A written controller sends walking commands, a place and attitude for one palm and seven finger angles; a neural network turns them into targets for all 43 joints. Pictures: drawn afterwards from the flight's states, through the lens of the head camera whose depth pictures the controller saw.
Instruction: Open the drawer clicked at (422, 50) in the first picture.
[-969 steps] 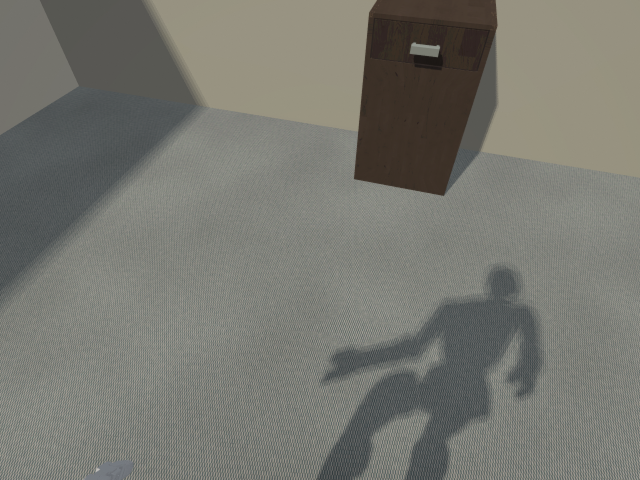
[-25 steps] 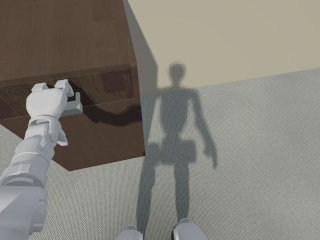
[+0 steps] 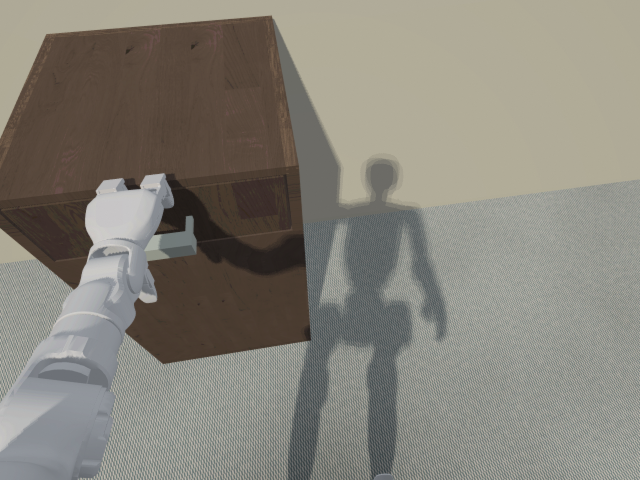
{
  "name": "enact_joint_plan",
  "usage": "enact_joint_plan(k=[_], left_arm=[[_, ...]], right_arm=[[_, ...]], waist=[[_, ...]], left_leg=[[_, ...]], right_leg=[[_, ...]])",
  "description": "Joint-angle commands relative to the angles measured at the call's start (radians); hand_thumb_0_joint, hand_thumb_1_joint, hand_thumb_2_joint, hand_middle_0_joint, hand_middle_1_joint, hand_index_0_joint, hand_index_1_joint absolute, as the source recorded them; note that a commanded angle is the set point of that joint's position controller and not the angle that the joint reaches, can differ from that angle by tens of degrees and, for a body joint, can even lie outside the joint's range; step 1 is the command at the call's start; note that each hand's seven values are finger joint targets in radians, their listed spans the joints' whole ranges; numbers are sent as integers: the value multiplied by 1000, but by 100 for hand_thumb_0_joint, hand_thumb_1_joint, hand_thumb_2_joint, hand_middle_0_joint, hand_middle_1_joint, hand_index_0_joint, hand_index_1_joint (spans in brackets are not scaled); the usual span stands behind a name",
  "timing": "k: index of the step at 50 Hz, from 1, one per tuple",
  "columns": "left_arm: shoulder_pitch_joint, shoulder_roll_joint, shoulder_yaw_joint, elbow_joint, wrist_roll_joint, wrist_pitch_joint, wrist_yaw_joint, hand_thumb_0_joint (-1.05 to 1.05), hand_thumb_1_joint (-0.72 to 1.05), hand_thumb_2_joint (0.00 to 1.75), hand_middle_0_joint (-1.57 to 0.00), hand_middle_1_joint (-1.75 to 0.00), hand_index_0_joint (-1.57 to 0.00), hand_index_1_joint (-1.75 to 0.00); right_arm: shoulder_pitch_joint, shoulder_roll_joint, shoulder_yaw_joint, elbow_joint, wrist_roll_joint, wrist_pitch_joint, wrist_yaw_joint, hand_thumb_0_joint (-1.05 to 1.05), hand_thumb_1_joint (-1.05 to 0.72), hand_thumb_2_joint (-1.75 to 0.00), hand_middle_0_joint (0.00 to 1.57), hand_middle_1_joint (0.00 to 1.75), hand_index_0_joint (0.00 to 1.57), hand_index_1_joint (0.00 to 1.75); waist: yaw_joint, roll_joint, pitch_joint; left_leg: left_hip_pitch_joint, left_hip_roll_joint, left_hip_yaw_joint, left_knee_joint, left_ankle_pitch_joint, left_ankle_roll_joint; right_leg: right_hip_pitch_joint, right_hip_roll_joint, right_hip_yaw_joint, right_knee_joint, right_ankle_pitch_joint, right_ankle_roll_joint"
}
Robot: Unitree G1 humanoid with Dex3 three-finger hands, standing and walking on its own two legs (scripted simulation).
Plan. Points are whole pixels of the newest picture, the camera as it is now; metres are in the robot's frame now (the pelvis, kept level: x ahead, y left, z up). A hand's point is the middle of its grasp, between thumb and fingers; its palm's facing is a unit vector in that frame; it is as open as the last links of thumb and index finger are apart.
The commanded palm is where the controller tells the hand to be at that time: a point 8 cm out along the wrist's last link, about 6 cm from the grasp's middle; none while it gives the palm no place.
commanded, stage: re-aim the fingers above the handle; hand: left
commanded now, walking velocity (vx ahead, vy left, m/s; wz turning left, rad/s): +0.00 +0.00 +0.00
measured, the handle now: (161, 235) +0.48 +0.26 -0.05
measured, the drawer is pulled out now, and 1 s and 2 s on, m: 0.00 0.00 0.00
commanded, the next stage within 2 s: lower the fingers behind the handle in 1.96 s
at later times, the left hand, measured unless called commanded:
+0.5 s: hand (145, 238) +0.43 +0.25 +0.01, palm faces -0.06 +0.00 -1.00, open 13.6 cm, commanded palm +0.42 +0.24 +0.07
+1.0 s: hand (145, 238) +0.43 +0.26 +0.01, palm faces -0.05 +0.01 -1.00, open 13.6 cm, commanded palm +0.43 +0.25 +0.06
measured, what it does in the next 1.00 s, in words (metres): stands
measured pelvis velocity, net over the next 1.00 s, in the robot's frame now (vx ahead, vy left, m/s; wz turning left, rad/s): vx -0.02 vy -0.01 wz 0.01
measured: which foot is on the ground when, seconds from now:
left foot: down 0.00-1.00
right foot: down 0.00-1.00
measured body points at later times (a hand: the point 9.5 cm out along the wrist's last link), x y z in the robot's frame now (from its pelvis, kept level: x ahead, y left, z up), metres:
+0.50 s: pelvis -0.01 -0.01 +0.00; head +0.08 -0.02 +0.44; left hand +0.43 +0.25 +0.07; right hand +0.03 -0.28 -0.14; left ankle -0.04 +0.10 -0.70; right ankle +0.00 -0.12 -0.70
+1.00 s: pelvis -0.02 -0.01 -0.01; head +0.07 -0.01 +0.43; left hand +0.43 +0.25 +0.07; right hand +0.01 -0.28 -0.14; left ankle -0.04 +0.10 -0.70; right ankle +0.00 -0.12 -0.70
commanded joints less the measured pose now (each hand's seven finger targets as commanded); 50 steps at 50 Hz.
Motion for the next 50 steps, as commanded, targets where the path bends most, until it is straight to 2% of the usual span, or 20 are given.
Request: enact_joint_plan(k=[1, 2, 5, 7, 14, 17, 19, 20, 22, 28, 30, 32, 34, 35, 39, 41, 43, 44, 46, 50], left_arm=[[-361, 244, 79, -205, -3, -35, 32, 0, -50, 30, -30, -120, -30, -120], [-351, 270, 99, -198, 2, -42, 37, 0, -50, 30, -30, -120, -30, -120], [-387, 276, 100, -204, 17, -49, 62, 0, -50, 30, -30, -120, -30, -120], [-413, 316, 126, -213, 30, -48, 81, 0, -50, 30, -30, -120, -30, -120], [-452, 296, 100, -172, 15, -13, 87, 0, -50, 30, -30, -120, -30, -120], [-471, 275, 78, -156, 11, -4, 79, 0, -50, 30, -30, -120, -30, -120], [-458, 290, 86, -128, 9, 4, 71, 0, -50, 30, -30, -120, -30, -120], [-459, 265, 64, -116, 6, 7, 66, 0, -50, 30, -30, -120, -30, -120], [-479, 285, 74, -120, 6, -3, 59, 0, -50, 30, -30, -120, -30, -120], [-509, 249, 30, -72, 12, -15, 46, 0, -50, 30, -30, -120, -30, -120], [-529, 239, 20, -67, 15, -17, 49, 0, -50, 30, -30, -120, -30, -120], [-572, 234, 13, -95, 18, -28, 54, 0, -50, 30, -30, -120, -30, -120], [-563, 244, 18, -49, 19, -17, 57, 0, -50, 30, -30, -120, -30, -120], [-584, 228, 4, -53, 19, -14, 59, 0, -50, 30, -30, -120, -30, -120], [-599, 243, 23, -82, 16, -16, 68, 0, -50, 30, -30, -120, -30, -120], [-609, 209, -3, -54, 9, -6, 65, 0, -50, 30, -30, -120, -30, -120], [-572, 211, 5, -29, 3, -1, 63, 0, -50, 30, -30, -120, -30, -120], [-608, 237, 13, -50, 5, -3, 64, 0, -50, 30, -30, -120, -30, -120], [-594, 338, 81, -34, 7, 2, 56, 0, -50, 30, -30, -120, -30, -120], [-569, 277, 37, -31, 10, -5, 51, 0, -50, 30, -30, -120, -30, -120]], right_arm=[[109, -155, -56, -67, -9, -17, -21, 0, -90, -90, 20, 30, 20, 30], [109, -155, -54, -69, -7, -17, -21, 0, -90, -90, 20, 30, 20, 30], [101, -154, -55, -66, -10, -20, -22, 0, -90, -90, 20, 30, 20, 30], [102, -156, -54, -62, -10, -22, -22, 0, -90, -90, 20, 30, 20, 30], [126, -162, -60, -45, -8, -30, -20, 0, -90, -90, 20, 30, 20, 30], [135, -163, -59, -35, -6, -29, -20, 0, -90, -90, 20, 30, 20, 30], [133, -167, -56, -33, -5, -27, -22, 0, -90, -90, 20, 30, 20, 30], [137, -166, -55, -34, -4, -28, -23, 0, -90, -90, 20, 30, 20, 30], [138, -167, -53, -32, 0, -30, -26, 0, -90, -90, 20, 30, 20, 30], [146, -167, -49, -32, 1, -41, -32, 0, -90, -90, 20, 30, 20, 30], [153, -165, -50, -31, 2, -47, -32, 0, -90, -90, 20, 30, 20, 30], [164, -162, -50, -32, 0, -51, -31, 0, -90, -90, 20, 30, 20, 30], [164, -166, -46, -28, 1, -52, -32, 0, -90, -90, 20, 30, 20, 30], [167, -164, -47, -26, -1, -55, -33, 0, -90, -90, 20, 30, 20, 30], [174, -165, -50, -22, -6, -58, -29, 0, -90, -90, 20, 30, 20, 30], [179, -163, -48, -20, -5, -58, -26, 0, -90, -90, 20, 30, 20, 30], [175, -164, -47, -18, -5, -60, -24, 0, -90, -90, 20, 30, 20, 30], [173, -165, -43, -21, -3, -60, -26, 0, -90, -90, 20, 30, 20, 30], [168, -180, -36, -18, -7, -51, -31, 0, -90, -90, 20, 30, 20, 30], [167, -169, -37, -29, -3, -55, -30, 0, -90, -90, 20, 30, 20, 30]], waist=[[-18, -23, -360], [-9, -15, -360], [-18, -1, -335], [-16, 22, -349], [-34, 16, -412], [-43, 27, -402], [-43, -13, -378], [-53, -24, -351], [-49, -13, -357], [-72, -3, -291], [-79, -2, -290], [-85, 13, -349], [-91, -18, -325], [-98, -1, -316], [-86, 20, -388], [-104, 1, -355], [-92, 12, -319], [-96, -9, -338], [-76, -1, -340], [-77, 10, -317]], left_leg=[[164, 5, 43, -69, 480, 8], [153, 3, 42, -69, 478, 8], [128, 1, 45, -64, 437, 8], [124, 0, 45, -60, 434, 8], [147, 1, 45, -50, 448, 7], [154, 1, 42, -53, 447, 6], [124, 0, 45, -59, 413, 11], [111, -2, 45, -62, 394, 13], [109, -2, 44, -68, 384, 14], [87, -3, 39, -69, 304, 15], [88, -3, 34, -67, 289, 15], [111, -4, 32, -56, 308, 15], [79, -4, 29, -53, 275, 16], [82, -3, 28, -49, 274, 16], [112, -3, 25, -39, 316, 12], [100, -4, 22, -38, 303, 14], [90, -3, 25, -45, 274, 14], [79, -3, 25, -47, 263, 17], [51, -6, 28, -46, 270, 19], [61, -4, 29, -54, 258, 16]], right_leg=[[258, 6, -41, -46, 382, -39], [256, 6, -39, -41, 380, -39], [226, 6, -37, -37, 348, -40], [216, 7, -36, -29, 337, -41], [220, 9, -38, -28, 350, -34], [209, 9, -39, -35, 343, -34], [222, 8, -34, -46, 334, -30], [220, 8, -37, -49, 324, -32], [222, 5, -31, -54, 317, -30], [157, 5, -35, -62, 226, -34], [135, 7, -38, -62, 204, -34], [137, 7, -37, -55, 215, -32], [122, 8, -38, -54, 187, -30], [107, 8, -39, -51, 185, -32], [122, 8, -40, -40, 218, -33], [113, 10, -43, -46, 209, -34], [100, 11, -44, -51, 179, -34], [116, 9, -39, -54, 178, -29], [144, 6, -32, -44, 193, -32], [121, 8, -43, -49, 167, -32]])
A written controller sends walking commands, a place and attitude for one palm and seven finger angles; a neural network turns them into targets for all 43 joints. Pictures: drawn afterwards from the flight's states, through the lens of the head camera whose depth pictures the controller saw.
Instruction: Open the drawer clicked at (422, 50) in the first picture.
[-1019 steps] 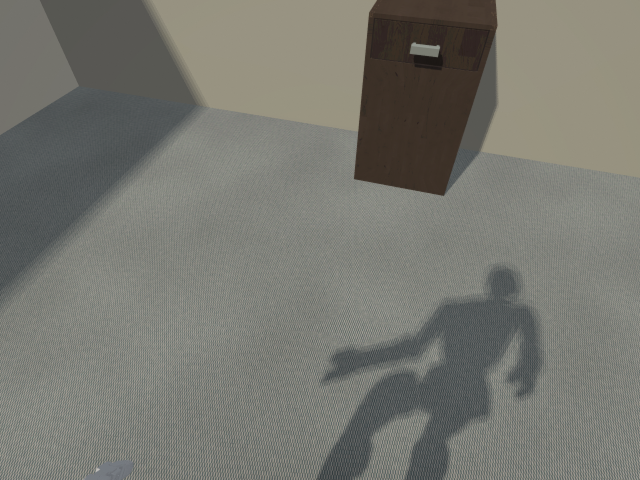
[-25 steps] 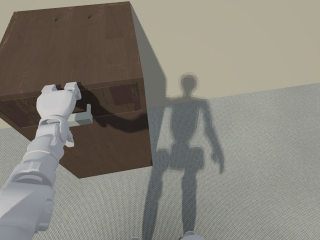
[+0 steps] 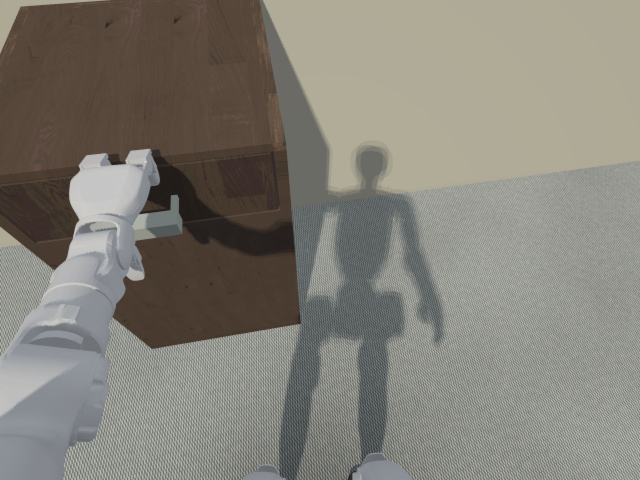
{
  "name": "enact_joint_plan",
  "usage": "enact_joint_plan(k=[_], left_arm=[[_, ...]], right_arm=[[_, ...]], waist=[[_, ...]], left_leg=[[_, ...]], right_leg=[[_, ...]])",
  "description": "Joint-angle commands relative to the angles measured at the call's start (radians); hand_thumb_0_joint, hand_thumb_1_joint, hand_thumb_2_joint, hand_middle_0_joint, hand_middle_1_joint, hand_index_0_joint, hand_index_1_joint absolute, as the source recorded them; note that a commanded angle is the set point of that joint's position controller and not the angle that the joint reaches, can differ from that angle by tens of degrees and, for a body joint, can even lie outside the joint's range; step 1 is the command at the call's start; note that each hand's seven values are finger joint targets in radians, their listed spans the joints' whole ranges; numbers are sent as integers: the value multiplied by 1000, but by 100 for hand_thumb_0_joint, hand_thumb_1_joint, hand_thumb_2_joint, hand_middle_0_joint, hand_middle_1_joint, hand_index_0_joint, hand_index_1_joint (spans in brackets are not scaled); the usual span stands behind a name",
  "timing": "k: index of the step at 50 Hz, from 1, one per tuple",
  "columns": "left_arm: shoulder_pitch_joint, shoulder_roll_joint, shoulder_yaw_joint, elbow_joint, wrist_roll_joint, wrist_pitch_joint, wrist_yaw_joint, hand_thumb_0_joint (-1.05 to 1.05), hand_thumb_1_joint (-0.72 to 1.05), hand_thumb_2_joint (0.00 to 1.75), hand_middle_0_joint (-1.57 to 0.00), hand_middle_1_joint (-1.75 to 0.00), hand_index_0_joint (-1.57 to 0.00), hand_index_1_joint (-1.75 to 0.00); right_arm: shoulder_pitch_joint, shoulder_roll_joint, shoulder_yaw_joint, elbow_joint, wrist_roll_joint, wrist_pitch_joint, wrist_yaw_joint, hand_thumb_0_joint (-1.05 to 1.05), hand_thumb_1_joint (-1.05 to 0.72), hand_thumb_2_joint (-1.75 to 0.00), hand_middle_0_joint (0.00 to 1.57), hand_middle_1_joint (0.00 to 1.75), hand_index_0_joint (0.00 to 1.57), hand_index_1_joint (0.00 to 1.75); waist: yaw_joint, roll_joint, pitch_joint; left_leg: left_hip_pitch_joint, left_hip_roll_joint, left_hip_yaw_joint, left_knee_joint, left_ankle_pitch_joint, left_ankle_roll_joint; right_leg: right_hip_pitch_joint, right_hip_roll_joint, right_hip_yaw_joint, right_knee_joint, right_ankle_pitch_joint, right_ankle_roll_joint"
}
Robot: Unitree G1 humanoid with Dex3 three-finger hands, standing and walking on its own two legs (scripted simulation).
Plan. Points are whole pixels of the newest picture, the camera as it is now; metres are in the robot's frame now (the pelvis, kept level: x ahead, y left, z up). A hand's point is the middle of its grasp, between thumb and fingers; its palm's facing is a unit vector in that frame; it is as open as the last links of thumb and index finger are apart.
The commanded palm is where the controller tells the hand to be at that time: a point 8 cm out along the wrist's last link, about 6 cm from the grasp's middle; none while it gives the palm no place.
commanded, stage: re-aim the fingers above the handle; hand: left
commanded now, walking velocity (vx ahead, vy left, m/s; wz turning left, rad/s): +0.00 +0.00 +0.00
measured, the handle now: (145, 215) +0.50 +0.26 -0.04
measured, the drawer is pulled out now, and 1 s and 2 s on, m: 0.00 0.00 0.00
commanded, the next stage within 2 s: lower the fingers behind the handle in 0.96 s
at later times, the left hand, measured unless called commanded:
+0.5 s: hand (128, 216) +0.46 +0.26 +0.02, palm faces -0.04 +0.01 -1.00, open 13.6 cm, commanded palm +0.45 +0.25 +0.07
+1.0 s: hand (127, 216) +0.46 +0.26 +0.02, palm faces -0.04 +0.00 -1.00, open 13.7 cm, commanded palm +0.44 +0.27 +0.07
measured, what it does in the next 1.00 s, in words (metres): stands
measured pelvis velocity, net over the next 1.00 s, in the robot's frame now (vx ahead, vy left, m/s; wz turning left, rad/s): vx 0.00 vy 0.00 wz -0.02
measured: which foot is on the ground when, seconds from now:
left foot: down 0.00-1.00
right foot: down 0.00-1.00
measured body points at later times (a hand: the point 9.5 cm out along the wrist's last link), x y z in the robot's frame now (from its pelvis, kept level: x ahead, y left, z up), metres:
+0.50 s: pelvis +0.00 +0.00 +0.00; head +0.09 +0.00 +0.44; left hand +0.46 +0.25 +0.07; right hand +0.03 -0.27 -0.13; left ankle -0.02 +0.11 -0.70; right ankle +0.02 -0.12 -0.70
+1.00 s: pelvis +0.00 +0.00 +0.00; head +0.09 -0.01 +0.44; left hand +0.46 +0.26 +0.07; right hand +0.03 -0.27 -0.13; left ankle -0.02 +0.11 -0.70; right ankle +0.02 -0.12 -0.70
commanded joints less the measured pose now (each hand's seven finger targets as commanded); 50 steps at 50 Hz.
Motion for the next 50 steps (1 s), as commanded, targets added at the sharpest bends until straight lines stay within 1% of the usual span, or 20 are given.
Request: enact_joint_plan(k=[1, 4, 6, 9, 11, 14, 16, 18, 20, 24, 27, 30, 32, 34, 35, 37, 39, 43, 45, 50], left_arm=[[-443, 249, 62, -172, -9, -3, 18, 0, -50, 30, -30, -120, -30, -120], [-414, 257, 70, -186, -7, -12, 23, 0, -50, 30, -30, -120, -30, -120], [-434, 226, 50, -201, -6, -20, 24, 0, -50, 30, -30, -120, -30, -120], [-427, 239, 62, -198, -3, -20, 34, 0, -50, 30, -30, -120, -30, -120], [-432, 211, 46, -185, -8, -14, 37, 0, -50, 30, -30, -120, -30, -120], [-444, 279, 80, -176, -5, -4, 40, 0, -50, 30, -30, -120, -30, -120], [-442, 268, 76, -171, -9, 2, 36, 0, -50, 30, -30, -120, -30, -120], [-430, 293, 90, -167, -7, 6, 36, 0, -50, 30, -30, -120, -30, -120], [-429, 265, 68, -161, -11, 11, 34, 0, -50, 30, -30, -120, -30, -120], [-408, 300, 96, -168, -12, 5, 29, 0, -50, 30, -30, -120, -30, -120], [-423, 259, 62, -178, -11, -3, 25, 0, -50, 30, -30, -120, -30, -120], [-393, 290, 92, -172, -8, -6, 28, 0, -50, 30, -30, -120, -30, -120], [-418, 245, 56, -184, -8, -12, 28, 0, -50, 30, -30, -120, -30, -120], [-408, 293, 94, -197, -5, -16, 32, 0, -50, 30, -30, -120, -30, -120], [-385, 276, 84, -179, -8, -8, 32, 0, -50, 30, -30, -120, -30, -120], [-406, 298, 95, -184, -9, -10, 30, 0, -50, 30, -30, -120, -30, -120], [-383, 320, 115, -195, -14, -13, 30, 0, -50, 30, -30, -120, -30, -120], [-351, 332, 119, -169, -23, -10, 20, 0, -50, 30, -30, -120, -30, -120], [-356, 365, 136, -176, -18, -12, 20, 0, -50, 30, -30, -120, -30, -120], [-320, 380, 151, -180, -21, -18, 20, 0, -50, 30, -30, -120, -30, -120]], right_arm=[[115, -160, -50, -56, -5, -19, -15, 0, -90, -90, 20, 30, 20, 30], [114, -158, -52, -63, -6, -16, -15, 0, -90, -90, 20, 30, 20, 30], [117, -155, -55, -63, -6, -18, -13, 0, -90, -90, 20, 30, 20, 30], [117, -160, -57, -59, -7, -21, -12, 0, -90, -90, 20, 30, 20, 30], [118, -159, -57, -57, -8, -21, -10, 0, -90, -90, 20, 30, 20, 30], [120, -166, -53, -52, -6, -18, -13, 0, -90, -90, 20, 30, 20, 30], [117, -165, -53, -51, -7, -16, -13, 0, -90, -90, 20, 30, 20, 30], [119, -167, -52, -47, -5, -13, -13, 0, -90, -90, 20, 30, 20, 30], [118, -163, -50, -52, -4, -13, -12, 0, -90, -90, 20, 30, 20, 30], [111, -166, -49, -54, -4, -9, -14, 0, -90, -90, 20, 30, 20, 30], [109, -161, -51, -61, -2, -11, -17, 0, -90, -90, 20, 30, 20, 30], [108, -166, -51, -61, -4, -9, -16, 0, -90, -90, 20, 30, 20, 30], [113, -160, -53, -63, -3, -13, -15, 0, -90, -90, 20, 30, 20, 30], [109, -164, -54, -60, -5, -12, -14, 0, -90, -90, 20, 30, 20, 30], [108, -163, -53, -62, -6, -10, -14, 0, -90, -90, 20, 30, 20, 30], [112, -165, -52, -58, -5, -9, -16, 0, -90, -90, 20, 30, 20, 30], [107, -165, -52, -60, -6, -5, -16, 0, -90, -90, 20, 30, 20, 30], [99, -169, -48, -60, -3, 1, -19, 0, -90, -90, 20, 30, 20, 30], [93, -173, -46, -61, -1, 2, -22, 0, -90, -90, 20, 30, 20, 30], [89, -172, -46, -68, -3, 9, -24, 0, -90, -90, 20, 30, 20, 30]], waist=[[-39, 10, -328], [-28, 17, -359], [-38, 22, -354], [-36, 13, -349], [-45, 3, -341], [-39, -6, -349], [-39, 7, -345], [-32, 14, -348], [-37, 4, -336], [-23, 0, -355], [-39, 10, -334], [-21, -6, -347], [-36, 13, -346], [-19, 24, -364], [-24, 11, -357], [-30, -5, -355], [-14, -4, -381], [-13, -15, -331], [-12, -21, -325], [5, -19, -359]], left_leg=[[165, -2, 42, -110, 254, 29], [169, -4, 47, -107, 266, 29], [180, -1, 41, -106, 274, 25], [182, 3, 38, -107, 261, 26], [178, 2, 41, -105, 261, 28], [149, -1, 45, -105, 241, 31], [152, -3, 49, -105, 252, 30], [156, -1, 48, -106, 260, 28], [152, -3, 50, -110, 252, 30], [148, -4, 52, -110, 262, 30], [151, -3, 54, -109, 254, 31], [147, -3, 51, -108, 264, 30], [162, -2, 51, -106, 267, 29], [157, -3, 54, -105, 267, 29], [156, -4, 57, -102, 269, 31], [144, -2, 54, -102, 271, 31], [137, -6, 60, -101, 279, 32], [104, -6, 66, -105, 253, 32], [94, -6, 66, -108, 238, 33], [92, -9, 71, -104, 260, 32]], right_leg=[[219, 9, -22, -100, 162, -25], [234, 9, -18, -97, 180, -23], [215, 10, -24, -93, 174, -26], [198, 12, -25, -95, 154, -24], [201, 12, -25, -98, 159, -24], [220, 8, -17, -97, 157, -19], [226, 7, -16, -100, 170, -22], [227, 7, -18, -94, 176, -21], [232, 8, -19, -101, 172, -20], [256, 6, -14, -99, 188, -19], [235, 6, -14, -104, 181, -18], [246, 7, -15, -94, 185, -20], [228, 7, -19, -97, 184, -19], [243, 6, -14, -92, 187, -20], [247, 8, -14, -96, 194, -20], [251, 5, -13, -93, 203, -17], [286, 4, -6, -91, 223, -16], [286, 1, -4, -96, 215, -14], [286, 0, -1, -100, 200, -13], [311, 0, 2, -89, 226, -13]])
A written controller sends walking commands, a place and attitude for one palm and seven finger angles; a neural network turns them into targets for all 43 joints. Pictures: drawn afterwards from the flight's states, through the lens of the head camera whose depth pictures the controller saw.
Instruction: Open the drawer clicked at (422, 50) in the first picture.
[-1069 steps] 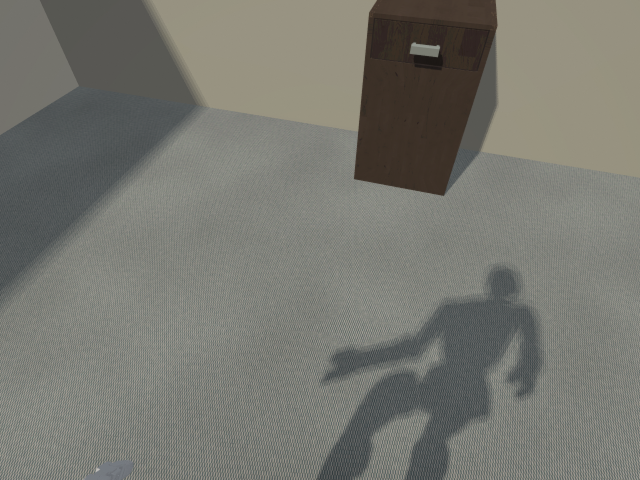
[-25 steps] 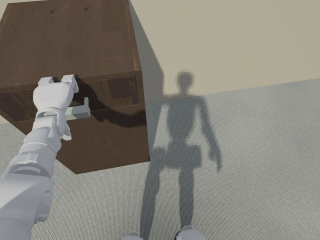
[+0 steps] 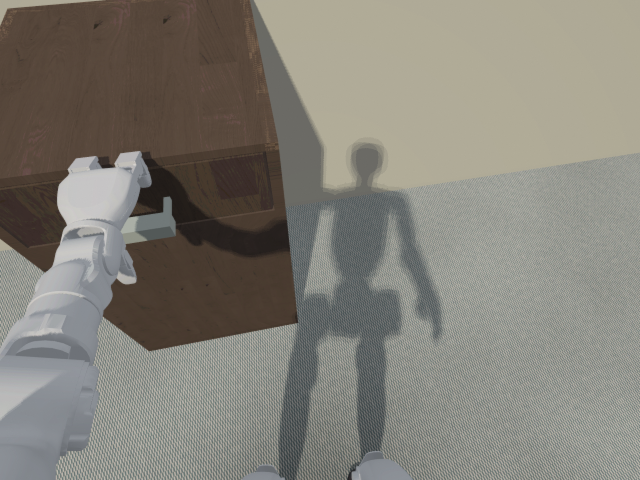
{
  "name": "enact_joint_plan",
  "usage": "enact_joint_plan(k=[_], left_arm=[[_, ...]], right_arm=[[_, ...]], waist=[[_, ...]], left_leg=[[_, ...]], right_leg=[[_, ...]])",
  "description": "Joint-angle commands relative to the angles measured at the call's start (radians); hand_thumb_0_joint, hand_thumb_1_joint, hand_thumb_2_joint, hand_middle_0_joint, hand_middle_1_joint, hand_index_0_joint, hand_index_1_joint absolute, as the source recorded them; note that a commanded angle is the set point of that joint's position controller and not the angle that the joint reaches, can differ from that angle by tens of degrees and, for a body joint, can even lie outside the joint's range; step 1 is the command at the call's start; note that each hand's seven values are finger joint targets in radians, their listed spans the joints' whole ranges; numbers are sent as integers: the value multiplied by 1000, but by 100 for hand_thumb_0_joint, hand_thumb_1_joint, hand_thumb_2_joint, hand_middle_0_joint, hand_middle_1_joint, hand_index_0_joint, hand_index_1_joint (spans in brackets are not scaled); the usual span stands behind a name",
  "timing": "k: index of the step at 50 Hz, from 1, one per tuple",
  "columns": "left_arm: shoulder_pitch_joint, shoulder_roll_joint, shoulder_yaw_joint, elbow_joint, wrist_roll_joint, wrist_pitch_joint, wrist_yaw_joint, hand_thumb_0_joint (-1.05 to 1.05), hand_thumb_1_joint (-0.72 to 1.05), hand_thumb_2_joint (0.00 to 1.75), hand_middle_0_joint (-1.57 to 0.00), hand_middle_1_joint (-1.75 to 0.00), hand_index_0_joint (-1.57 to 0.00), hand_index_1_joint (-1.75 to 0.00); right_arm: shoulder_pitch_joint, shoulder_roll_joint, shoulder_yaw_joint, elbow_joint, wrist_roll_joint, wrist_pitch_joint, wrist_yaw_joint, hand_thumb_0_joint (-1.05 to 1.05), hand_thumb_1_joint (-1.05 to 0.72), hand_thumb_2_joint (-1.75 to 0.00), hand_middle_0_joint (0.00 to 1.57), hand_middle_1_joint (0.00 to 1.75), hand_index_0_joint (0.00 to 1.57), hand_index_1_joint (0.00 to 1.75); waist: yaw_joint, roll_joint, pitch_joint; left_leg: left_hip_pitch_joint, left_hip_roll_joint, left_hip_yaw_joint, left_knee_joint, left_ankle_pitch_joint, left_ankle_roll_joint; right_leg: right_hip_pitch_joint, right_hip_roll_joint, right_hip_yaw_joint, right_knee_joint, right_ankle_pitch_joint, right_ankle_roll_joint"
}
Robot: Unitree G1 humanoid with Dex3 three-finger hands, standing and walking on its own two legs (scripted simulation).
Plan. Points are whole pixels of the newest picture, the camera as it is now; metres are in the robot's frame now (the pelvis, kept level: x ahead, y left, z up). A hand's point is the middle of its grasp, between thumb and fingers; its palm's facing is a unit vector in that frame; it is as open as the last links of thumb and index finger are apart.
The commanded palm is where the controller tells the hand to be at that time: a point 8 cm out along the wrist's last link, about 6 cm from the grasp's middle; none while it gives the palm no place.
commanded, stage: lower the fingers behind the handle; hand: left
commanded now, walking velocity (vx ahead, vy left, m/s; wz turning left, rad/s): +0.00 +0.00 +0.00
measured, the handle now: (138, 217) +0.50 +0.27 -0.04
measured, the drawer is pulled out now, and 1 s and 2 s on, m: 0.00 0.00 0.00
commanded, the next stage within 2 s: lift the fingers back up to retry in 1.66 s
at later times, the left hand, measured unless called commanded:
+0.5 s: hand (116, 238) +0.45 +0.29 -0.02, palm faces -0.04 -0.03 -1.00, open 13.8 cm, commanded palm +0.44 +0.28 +0.04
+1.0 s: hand (119, 241) +0.45 +0.29 -0.03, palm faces -0.03 +0.01 -1.00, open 13.8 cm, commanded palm +0.43 +0.27 +0.00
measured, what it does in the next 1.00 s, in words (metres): stands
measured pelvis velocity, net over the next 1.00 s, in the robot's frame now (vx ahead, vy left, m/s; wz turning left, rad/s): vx -0.01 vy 0.01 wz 0.00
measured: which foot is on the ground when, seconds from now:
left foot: down 0.00-1.00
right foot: down 0.00-1.00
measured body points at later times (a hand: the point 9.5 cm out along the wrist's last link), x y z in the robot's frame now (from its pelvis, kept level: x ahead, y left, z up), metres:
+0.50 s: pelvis +0.00 +0.01 -0.02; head +0.12 +0.02 +0.42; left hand +0.45 +0.29 +0.03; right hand +0.03 -0.27 -0.14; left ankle -0.02 +0.11 -0.70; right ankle +0.02 -0.12 -0.70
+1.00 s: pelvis -0.01 +0.01 -0.03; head +0.10 +0.02 +0.41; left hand +0.45 +0.28 +0.03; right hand +0.03 -0.26 -0.16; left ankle -0.02 +0.11 -0.70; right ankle +0.02 -0.12 -0.70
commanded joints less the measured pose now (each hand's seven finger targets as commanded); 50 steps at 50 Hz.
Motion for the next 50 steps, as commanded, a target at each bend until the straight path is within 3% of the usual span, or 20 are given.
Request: enact_joint_plan(k=[1, 2, 5, 7, 8, 13, 14, 18, 21, 22, 24, 27, 32, 35, 37, 38, 41, 42, 44, 50], left_arm=[[-367, 353, 112, -143, -22, 27, 21, 0, -50, 30, -30, -120, -30, -120], [-370, 351, 108, -162, -22, 21, 23, 0, -50, 30, -30, -120, -30, -120], [-328, 335, 103, -121, -23, 26, 25, 0, -50, 30, -30, -120, -30, -120], [-313, 346, 113, -116, -19, 21, 27, 0, -50, 30, -30, -120, -30, -120], [-297, 314, 93, -109, -22, 24, 29, 0, -50, 30, -30, -120, -30, -120], [-331, 293, 71, -109, -11, 14, 33, 0, -50, 30, -30, -120, -30, -120], [-376, 321, 87, -154, -3, -5, 34, 0, -50, 30, -30, -120, -30, -120], [-421, 293, 80, -227, 6, -71, 46, 0, -50, 30, -30, -120, -30, -120], [-420, 282, 100, -273, 11, -95, 77, 0, -50, 30, -30, -120, -30, -120], [-388, 279, 108, -260, 12, -91, 92, 0, -50, 30, -30, -120, -30, -120], [-386, 249, 97, -239, 9, -65, 116, 0, -50, 30, -30, -120, -30, -120], [-371, 257, 105, -194, 7, -18, 134, 0, -50, 30, -30, -120, -30, -120], [-354, 213, 65, -161, 7, 43, 123, 0, -50, 30, -30, -120, -30, -120], [-337, 188, 36, -97, 9, 69, 101, 0, -50, 30, -30, -120, -30, -120], [-344, 226, 50, -80, 16, 65, 84, 0, -50, 30, -30, -120, -30, -120], [-327, 207, 34, -58, 13, 68, 75, 0, -50, 30, -30, -120, -30, -120], [-329, 240, 53, -45, 16, 52, 58, 0, -50, 30, -30, -120, -30, -120], [-332, 207, 20, -41, 25, 44, 56, 0, -50, 30, -30, -120, -30, -120], [-327, 201, 21, -48, 27, 29, 57, 0, -50, 30, -30, -120, -30, -120], [-317, 192, 31, -35, 5, 4, 69, 0, -50, 30, -30, -120, -30, -120]], right_arm=[[102, -160, -52, -60, -7, -12, -17, 0, -90, -90, 20, 30, 20, 30], [107, -159, -53, -63, -6, -13, -16, 0, -90, -90, 20, 30, 20, 30], [102, -162, -53, -60, -5, -11, -14, 0, -90, -90, 20, 30, 20, 30], [101, -163, -53, -61, -5, -11, -12, 0, -90, -90, 20, 30, 20, 30], [99, -162, -55, -65, -6, -11, -11, 0, -90, -90, 20, 30, 20, 30], [104, -164, -58, -64, -7, -18, -10, 0, -90, -90, 20, 30, 20, 30], [110, -165, -61, -61, -8, -23, -12, 0, -90, -90, 20, 30, 20, 30], [126, -157, -74, -44, -21, -37, -14, 0, -90, -90, 20, 30, 20, 30], [131, -154, -83, -26, -35, -45, -8, 0, -90, -90, 20, 30, 20, 30], [135, -155, -85, -20, -36, -43, -4, 0, -90, -90, 20, 30, 20, 30], [135, -154, -84, -5, -42, -41, 8, 0, -90, -90, 20, 30, 20, 30], [136, -162, -82, 6, -42, -31, 16, 0, -90, -90, 20, 30, 20, 30], [132, -163, -76, -1, -37, -18, 29, 0, -90, -90, 20, 30, 20, 30], [122, -164, -70, -7, -32, -13, 27, 0, -90, -90, 20, 30, 20, 30], [120, -165, -63, -12, -29, -14, 22, 0, -90, -90, 20, 30, 20, 30], [117, -166, -61, -17, -29, -13, 21, 0, -90, -90, 20, 30, 20, 30], [114, -167, -55, -25, -28, -15, 15, 0, -90, -90, 20, 30, 20, 30], [113, -161, -55, -33, -26, -19, 13, 0, -90, -90, 20, 30, 20, 30], [116, -159, -57, -36, -28, -25, 13, 0, -90, -90, 20, 30, 20, 30], [121, -158, -58, -38, -32, -40, 15, 0, -90, -90, 20, 30, 20, 30]], waist=[[3, -16, -360], [7, 5, -369], [3, -40, -340], [12, -32, -343], [11, -28, -339], [-13, -23, -327], [-14, -7, -366], [-28, 64, -440], [-18, 125, -502], [-13, 118, -518], [-17, 120, -493], [-22, 72, -468], [-17, 66, -448], [-31, 16, -363], [-29, -1, -355], [-29, 0, -338], [-27, -19, -324], [-34, -4, -321], [-30, 15, -342], [-33, -4, -371]], left_leg=[[98, -15, 51, -98, 274, 30], [104, -15, 51, -99, 280, 28], [80, -14, 54, -93, 264, 30], [73, -14, 51, -94, 263, 27], [73, -16, 57, -90, 253, 28], [68, -10, 51, -72, 228, 30], [77, -7, 47, -62, 243, 30], [144, 0, 26, -14, 314, 22], [217, 10, 10, 20, 434, 5], [231, 13, 4, 28, 467, -2], [212, 17, 5, 39, 487, -8], [178, 15, 7, 38, 485, -4], [186, 15, 6, 17, 485, -4], [126, 11, 16, 1, 374, 10], [91, 10, 15, -1, 325, 15], [74, 6, 21, 0, 294, 18], [35, 5, 19, 9, 259, 22], [31, 4, 18, 13, 244, 21], [26, 4, 21, 32, 240, 19], [-28, 5, 17, 77, 208, 21]], right_leg=[[318, -7, -18, -90, 235, -17], [315, -8, -20, -86, 236, -16], [304, -6, -19, -88, 226, -14], [297, -7, -22, -78, 222, -16], [291, -6, -21, -82, 214, -16], [235, -3, -24, -73, 180, -17], [234, -4, -19, -63, 193, -17], [160, 2, -30, -17, 214, -24], [99, 8, -48, 23, 247, -31], [88, 10, -53, 31, 253, -29], [70, 13, -62, 40, 263, -29], [89, 13, -62, 39, 284, -27], [107, 15, -69, 27, 279, -29], [104, 13, -65, 4, 226, -28], [103, 9, -58, 8, 201, -28], [100, 9, -57, 6, 183, -29], [91, 6, -53, 16, 159, -31], [65, 6, -53, 20, 140, -29], [43, 5, -53, 34, 133, -31], [13, 5, -52, 76, 113, -29]])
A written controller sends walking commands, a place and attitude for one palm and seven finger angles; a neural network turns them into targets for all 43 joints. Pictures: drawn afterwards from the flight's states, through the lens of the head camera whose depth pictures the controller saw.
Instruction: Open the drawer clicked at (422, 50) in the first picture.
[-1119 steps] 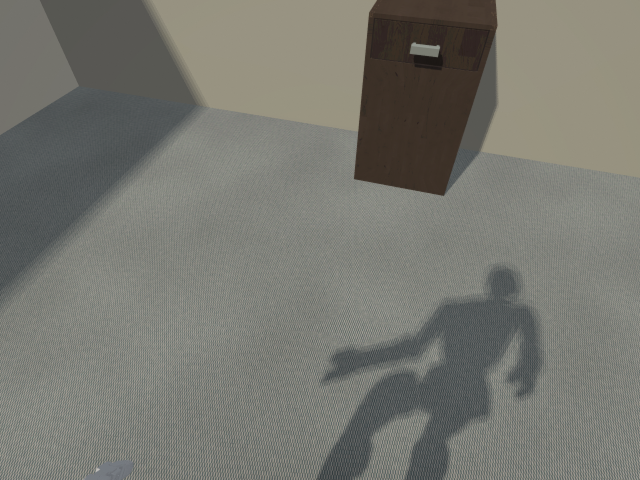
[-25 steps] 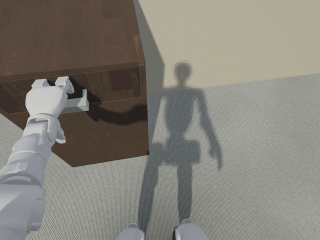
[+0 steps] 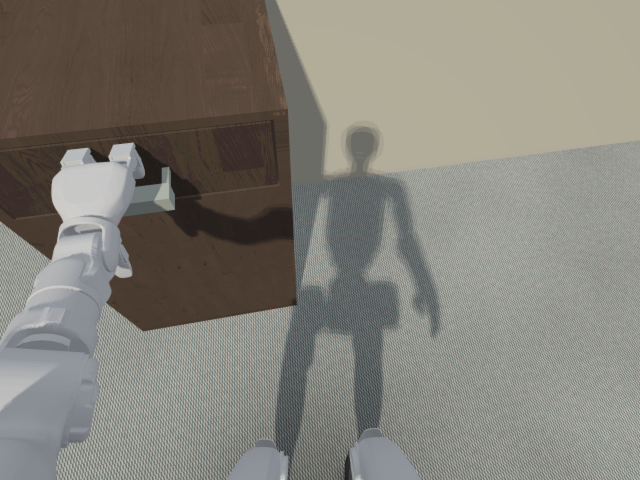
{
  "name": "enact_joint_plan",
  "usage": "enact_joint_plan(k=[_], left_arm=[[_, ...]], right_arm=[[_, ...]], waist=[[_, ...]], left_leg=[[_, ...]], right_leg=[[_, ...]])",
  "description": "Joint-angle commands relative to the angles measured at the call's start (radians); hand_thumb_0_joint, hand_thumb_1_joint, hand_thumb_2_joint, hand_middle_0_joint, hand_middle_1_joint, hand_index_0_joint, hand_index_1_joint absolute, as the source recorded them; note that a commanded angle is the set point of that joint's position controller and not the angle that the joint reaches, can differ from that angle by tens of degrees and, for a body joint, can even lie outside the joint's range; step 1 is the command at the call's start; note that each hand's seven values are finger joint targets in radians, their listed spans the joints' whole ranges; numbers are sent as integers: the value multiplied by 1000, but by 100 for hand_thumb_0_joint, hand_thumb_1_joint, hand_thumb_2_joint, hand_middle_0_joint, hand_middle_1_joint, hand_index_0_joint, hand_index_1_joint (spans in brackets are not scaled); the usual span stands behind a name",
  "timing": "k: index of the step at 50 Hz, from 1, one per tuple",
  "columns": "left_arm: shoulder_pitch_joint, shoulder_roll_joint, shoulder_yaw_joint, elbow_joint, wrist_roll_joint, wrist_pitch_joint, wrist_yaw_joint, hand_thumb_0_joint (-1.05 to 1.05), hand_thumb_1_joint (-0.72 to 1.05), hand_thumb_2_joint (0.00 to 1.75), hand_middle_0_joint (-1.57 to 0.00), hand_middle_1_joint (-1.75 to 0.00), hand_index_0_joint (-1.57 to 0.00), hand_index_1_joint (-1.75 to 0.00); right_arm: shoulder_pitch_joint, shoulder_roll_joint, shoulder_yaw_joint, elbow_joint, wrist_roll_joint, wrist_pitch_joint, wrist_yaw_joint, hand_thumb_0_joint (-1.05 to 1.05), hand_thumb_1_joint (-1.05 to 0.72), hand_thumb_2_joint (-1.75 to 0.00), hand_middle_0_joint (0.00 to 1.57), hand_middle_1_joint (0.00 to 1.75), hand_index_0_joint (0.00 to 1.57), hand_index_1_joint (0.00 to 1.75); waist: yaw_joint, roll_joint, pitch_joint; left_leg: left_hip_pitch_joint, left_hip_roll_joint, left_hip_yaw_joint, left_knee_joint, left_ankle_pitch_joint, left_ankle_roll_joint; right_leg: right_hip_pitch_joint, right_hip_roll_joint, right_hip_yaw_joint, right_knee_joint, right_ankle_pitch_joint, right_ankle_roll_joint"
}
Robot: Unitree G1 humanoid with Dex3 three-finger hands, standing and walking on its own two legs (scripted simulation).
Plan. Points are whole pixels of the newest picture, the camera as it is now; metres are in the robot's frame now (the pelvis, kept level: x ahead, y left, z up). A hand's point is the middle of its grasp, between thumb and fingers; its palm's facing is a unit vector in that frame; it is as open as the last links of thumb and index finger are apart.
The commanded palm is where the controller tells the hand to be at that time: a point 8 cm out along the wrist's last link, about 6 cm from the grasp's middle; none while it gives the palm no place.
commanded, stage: lower the fingers behind the handle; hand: left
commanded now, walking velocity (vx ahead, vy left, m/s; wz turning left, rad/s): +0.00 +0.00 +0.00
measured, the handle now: (134, 189) +0.51 +0.26 -0.01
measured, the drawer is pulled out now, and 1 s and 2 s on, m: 0.00 0.00 0.00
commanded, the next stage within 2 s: lift the fingers back up to retry in 0.66 s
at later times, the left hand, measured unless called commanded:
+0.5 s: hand (117, 214) +0.46 +0.27 +0.00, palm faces -0.03 +0.04 -1.00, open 13.7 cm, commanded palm +0.45 +0.26 +0.02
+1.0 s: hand (115, 213) +0.46 +0.28 +0.00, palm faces -0.07 +0.02 -1.00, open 13.7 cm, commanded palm +0.46 +0.26 +0.05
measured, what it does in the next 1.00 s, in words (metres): stands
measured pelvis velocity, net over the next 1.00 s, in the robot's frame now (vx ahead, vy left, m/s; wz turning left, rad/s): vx -0.04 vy -0.01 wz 0.01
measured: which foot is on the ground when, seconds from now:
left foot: down 0.00-1.00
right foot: down 0.00-1.00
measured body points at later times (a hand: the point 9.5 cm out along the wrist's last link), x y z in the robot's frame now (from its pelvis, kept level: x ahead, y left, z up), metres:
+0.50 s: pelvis -0.03 -0.01 -0.03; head +0.10 -0.01 +0.40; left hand +0.46 +0.27 +0.05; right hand +0.00 -0.28 -0.15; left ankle -0.01 +0.10 -0.67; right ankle +0.03 -0.13 -0.67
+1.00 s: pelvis -0.04 -0.01 -0.02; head +0.10 -0.01 +0.41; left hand +0.46 +0.27 +0.05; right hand -0.01 -0.28 -0.15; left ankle -0.01 +0.10 -0.67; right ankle +0.03 -0.13 -0.67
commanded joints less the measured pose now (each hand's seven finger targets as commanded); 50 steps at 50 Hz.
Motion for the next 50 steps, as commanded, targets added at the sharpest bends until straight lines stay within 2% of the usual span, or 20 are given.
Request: enact_joint_plan(k=[1, 4, 7, 10, 14, 17, 20, 23, 24, 26, 28, 31, 34, 36, 37, 40, 41, 44, 46, 50], left_arm=[[-280, 196, 40, -64, -21, -2, 0, 0, -50, 30, -30, -120, -30, -120], [-336, 168, 2, -64, -7, 14, 9, 0, -50, 30, -30, -120, -30, -120], [-336, 214, 26, -37, -14, 37, 7, 0, -50, 30, -30, -120, -30, -120], [-332, 186, -2, -7, -22, 58, -7, 0, -50, 30, -30, -120, -30, -120], [-360, 201, -14, 23, -26, 73, -32, 0, -50, 30, -30, -120, -30, -120], [-388, 263, 10, 24, -32, 70, -55, 0, -50, 30, -30, -120, -30, -120], [-396, 255, -5, 24, -34, 61, -75, 0, -50, 30, -30, -120, -30, -120], [-389, 288, 15, 8, -35, 45, -88, 0, -50, 30, -30, -120, -30, -120], [-391, 261, -8, 17, -36, 44, -93, 0, -50, 30, -30, -120, -30, -120], [-415, 276, 1, 2, -37, 31, -97, 0, -50, 30, -30, -120, -30, -120], [-396, 308, 23, 5, -36, 26, -97, 0, -50, 30, -30, -120, -30, -120], [-423, 271, -3, -6, -38, 20, -98, 0, -50, 30, -30, -120, -30, -120], [-417, 314, 20, 5, -39, 25, -96, 0, -50, 30, -30, -120, -30, -120], [-436, 309, 17, 4, -44, 30, -97, 0, -50, 30, -30, -120, -30, -120], [-448, 313, 9, 5, -40, 32, -98, 0, -50, 30, -30, -120, -30, -120], [-457, 341, 31, -36, -43, 36, -96, 0, -50, 30, -30, -120, -30, -120], [-489, 352, 42, -61, -47, 36, -94, 0, -50, 30, -30, -120, -30, -120], [-510, 365, 42, -83, -51, 43, -96, 0, -50, 30, -30, -120, -30, -120], [-528, 376, 55, -120, -56, 36, -96, 0, -50, 30, -30, -120, -30, -120], [-552, 372, 55, -160, -56, 19, -87, 0, -50, 30, -30, -120, -30, -120]], right_arm=[[132, -166, -50, -41, -5, -21, -12, 0, -90, -90, 20, 30, 20, 30], [141, -169, -53, -39, -1, -28, -12, 0, -90, -90, 20, 30, 20, 30], [144, -176, -46, -34, 1, -27, -12, 0, -90, -90, 20, 30, 20, 30], [146, -174, -41, -36, 6, -31, -14, 0, -90, -90, 20, 30, 20, 30], [141, -179, -31, -40, 11, -38, -21, 0, -90, -90, 20, 30, 20, 30], [143, -183, -21, -45, 15, -45, -28, 0, -90, -90, 20, 30, 20, 30], [144, -181, -16, -53, 17, -52, -34, 0, -90, -90, 20, 30, 20, 30], [146, -182, -13, -61, 19, -57, -40, 0, -90, -90, 20, 30, 20, 30], [146, -178, -12, -64, 21, -59, -39, 0, -90, -90, 20, 30, 20, 30], [147, -179, -11, -65, 22, -65, -42, 0, -90, -90, 20, 30, 20, 30], [147, -183, -10, -67, 23, -68, -44, 0, -90, -90, 20, 30, 20, 30], [151, -179, -13, -70, 24, -75, -45, 0, -90, -90, 20, 30, 20, 30], [150, -186, -9, -69, 27, -78, -48, 0, -90, -90, 20, 30, 20, 30], [156, -187, -10, -68, 27, -79, -48, 0, -90, -90, 20, 30, 20, 30], [159, -185, -7, -68, 28, -81, -49, 0, -90, -90, 20, 30, 20, 30], [166, -187, -10, -70, 28, -78, -51, 0, -90, -90, 20, 30, 20, 30], [172, -188, -12, -66, 25, -76, -51, 0, -90, -90, 20, 30, 20, 30], [173, -185, -9, -64, 30, -73, -56, 0, -90, -90, 20, 30, 20, 30], [174, -184, -11, -63, 28, -72, -59, 0, -90, -90, 20, 30, 20, 30], [182, -181, -15, -55, 26, -74, -64, 0, -90, -90, 20, 30, 20, 30]], waist=[[-32, -3, -326], [-54, 5, -318], [-51, -5, -336], [-59, -21, -313], [-76, -43, -284], [-74, -34, -294], [-78, -31, -282], [-70, -28, -311], [-78, -29, -290], [-83, -31, -288], [-71, -32, -310], [-86, -28, -305], [-80, -29, -301], [-88, -47, -316], [-90, -19, -315], [-73, 2, -364], [-80, -4, -393], [-79, 21, -372], [-76, 29, -409], [-76, 54, -398]], left_leg=[[161, 12, 16, -107, 269, 8], [151, 14, 9, -97, 236, 7], [116, 11, 16, -86, 213, 11], [84, 6, 20, -82, 181, 15], [28, 5, 21, -70, 104, 21], [-11, 3, 26, -61, 74, 24], [-30, 1, 27, -53, 47, 25], [-48, 0, 30, -41, 44, 25], [-53, -1, 30, -41, 29, 25], [-60, 1, 26, -35, 16, 25], [-78, 0, 29, -26, 6, 27], [-73, 0, 26, -23, -6, 26], [-94, 0, 28, -20, -19, 26], [-95, -1, 27, -15, -16, 28], [-100, -2, 30, -16, -21, 27], [-60, -3, 27, -32, 0, 26], [-37, 0, 26, -35, 21, 28], [-1, 0, 22, -68, 20, 26], [46, 1, 19, -81, 51, 26], [126, 5, 6, -122, 79, 23]], right_leg=[[194, 6, -44, -79, 160, -45], [140, 6, -49, -73, 120, -42], [155, 5, -42, -65, 113, -39], [156, 3, -41, -69, 97, -37], [129, -1, -36, -67, 37, -31], [148, -5, -27, -61, 21, -28], [133, -6, -27, -57, -3, -28], [146, -7, -20, -47, -1, -26], [129, -7, -24, -49, -16, -26], [115, -8, -25, -43, -32, -26], [123, -8, -19, -37, -41, -25], [96, -7, -23, -34, -54, -25], [98, -8, -20, -33, -67, -23], [103, -8, -19, -34, -64, -21], [101, -10, -19, -32, -67, -20], [134, -8, -19, -37, -50, -22], [153, -8, -19, -42, -30, -20], [170, -8, -21, -67, -32, -19], [193, -7, -21, -77, -6, -19], [201, -4, -31, -107, 9, -22]])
